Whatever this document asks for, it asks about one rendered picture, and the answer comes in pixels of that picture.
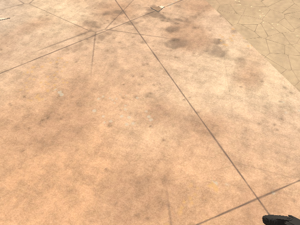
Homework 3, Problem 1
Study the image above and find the robot right hand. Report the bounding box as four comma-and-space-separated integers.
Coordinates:
262, 215, 300, 225

